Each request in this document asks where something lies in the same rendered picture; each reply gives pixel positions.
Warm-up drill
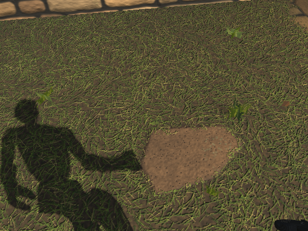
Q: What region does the robot right hand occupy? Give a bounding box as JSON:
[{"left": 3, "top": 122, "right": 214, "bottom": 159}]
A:
[{"left": 274, "top": 219, "right": 308, "bottom": 231}]

